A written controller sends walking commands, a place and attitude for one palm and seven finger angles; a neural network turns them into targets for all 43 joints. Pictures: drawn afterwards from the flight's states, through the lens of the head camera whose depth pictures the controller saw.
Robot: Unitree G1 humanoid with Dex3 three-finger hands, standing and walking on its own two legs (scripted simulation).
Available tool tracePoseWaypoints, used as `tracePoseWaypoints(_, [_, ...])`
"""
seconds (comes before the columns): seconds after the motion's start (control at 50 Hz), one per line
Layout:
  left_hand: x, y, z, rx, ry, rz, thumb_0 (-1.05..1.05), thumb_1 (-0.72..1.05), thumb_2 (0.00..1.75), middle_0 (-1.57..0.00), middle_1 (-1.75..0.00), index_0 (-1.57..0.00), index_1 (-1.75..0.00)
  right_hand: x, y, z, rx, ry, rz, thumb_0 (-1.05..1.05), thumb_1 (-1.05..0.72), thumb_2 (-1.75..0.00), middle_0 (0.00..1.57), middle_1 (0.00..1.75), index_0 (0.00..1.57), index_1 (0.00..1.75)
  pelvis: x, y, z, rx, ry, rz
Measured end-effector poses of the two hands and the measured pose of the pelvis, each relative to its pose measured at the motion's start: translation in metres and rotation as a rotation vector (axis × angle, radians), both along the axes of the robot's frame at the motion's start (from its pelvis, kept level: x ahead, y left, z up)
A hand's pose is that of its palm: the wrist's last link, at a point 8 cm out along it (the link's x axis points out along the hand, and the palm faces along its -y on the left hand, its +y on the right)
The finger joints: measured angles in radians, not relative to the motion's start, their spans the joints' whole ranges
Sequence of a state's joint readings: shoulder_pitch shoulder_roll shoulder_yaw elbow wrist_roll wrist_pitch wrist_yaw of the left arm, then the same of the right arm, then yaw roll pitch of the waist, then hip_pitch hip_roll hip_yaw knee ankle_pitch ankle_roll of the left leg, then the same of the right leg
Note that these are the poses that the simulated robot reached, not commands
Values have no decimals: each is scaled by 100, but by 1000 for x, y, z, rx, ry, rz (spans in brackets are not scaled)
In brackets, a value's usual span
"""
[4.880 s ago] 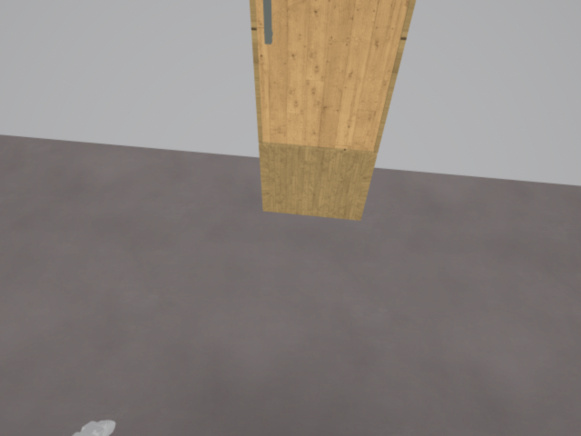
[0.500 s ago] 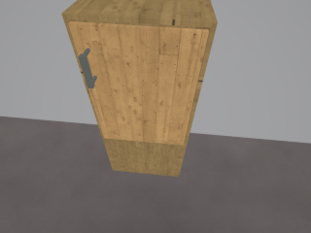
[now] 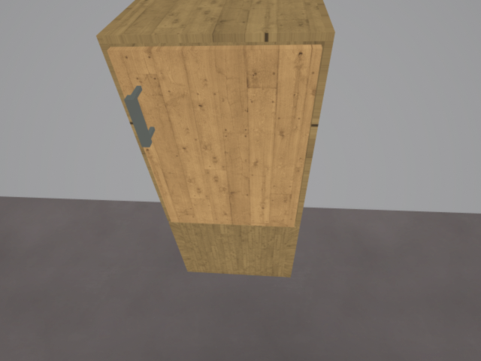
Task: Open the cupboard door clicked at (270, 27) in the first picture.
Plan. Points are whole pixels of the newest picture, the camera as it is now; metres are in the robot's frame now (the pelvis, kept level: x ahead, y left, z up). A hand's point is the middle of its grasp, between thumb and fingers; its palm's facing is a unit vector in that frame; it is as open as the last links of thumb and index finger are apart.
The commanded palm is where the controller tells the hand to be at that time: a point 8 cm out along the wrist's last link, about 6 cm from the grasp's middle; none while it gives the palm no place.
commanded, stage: look again from close up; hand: left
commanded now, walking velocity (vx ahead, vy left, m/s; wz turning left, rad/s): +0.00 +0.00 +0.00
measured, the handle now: (142, 117) +0.59 +0.26 +0.11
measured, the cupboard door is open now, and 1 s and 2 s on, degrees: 0 0 0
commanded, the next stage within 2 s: shuffle to correct the standing spot in 0.06 s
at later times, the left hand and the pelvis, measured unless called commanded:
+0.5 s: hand out of the picture +0.01 +0.18 -0.18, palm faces +0.07 -0.98 -0.20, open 7.4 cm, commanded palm none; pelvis +0.02 +0.00 -0.01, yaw +1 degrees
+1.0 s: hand out of the picture +0.08 +0.24 -0.17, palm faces +0.06 -0.97 -0.22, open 7.4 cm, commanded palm none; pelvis +0.04 +0.05 +0.00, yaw +1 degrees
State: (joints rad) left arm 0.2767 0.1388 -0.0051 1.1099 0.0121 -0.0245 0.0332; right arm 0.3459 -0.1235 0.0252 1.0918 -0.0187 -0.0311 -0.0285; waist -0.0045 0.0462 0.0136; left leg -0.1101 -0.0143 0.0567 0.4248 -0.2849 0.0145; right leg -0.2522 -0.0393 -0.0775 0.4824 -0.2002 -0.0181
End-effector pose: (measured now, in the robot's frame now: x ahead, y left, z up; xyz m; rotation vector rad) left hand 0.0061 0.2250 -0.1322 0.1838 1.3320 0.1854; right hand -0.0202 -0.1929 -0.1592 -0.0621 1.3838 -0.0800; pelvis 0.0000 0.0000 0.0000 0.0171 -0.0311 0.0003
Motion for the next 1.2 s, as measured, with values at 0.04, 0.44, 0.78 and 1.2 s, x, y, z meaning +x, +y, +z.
tracePoseWaypoints(0.04, [2,-1,0,0,2,0,1,92,90,-20,-29,-20,-30,0,-3,1,-6,7,1,1,-91,-90,20,29,20,30,1,-1,0,0,-1,0])
tracePoseWaypoints(0.44, [-4,-8,-13,-42,51,50,0,91,90,-21,-30,-20,-30,11,-31,6,-84,77,29,1,-91,-90,20,29,20,30,13,-2,-5,-12,20,14])
tracePoseWaypoints(0.78, [34,50,-20,15,-43,71,0,91,90,-21,-30,-20,-30,70,4,0,-93,-29,62,1,-91,-90,20,29,20,30,23,34,-16,8,24,43])
tracePoseWaypoints(1.2, [96,42,-3,-8,-92,-49,0,93,90,-20,-30,-20,-30,71,18,5,-79,-14,-14,1,-92,-90,20,30,20,30,42,42,-3,-2,16,9])
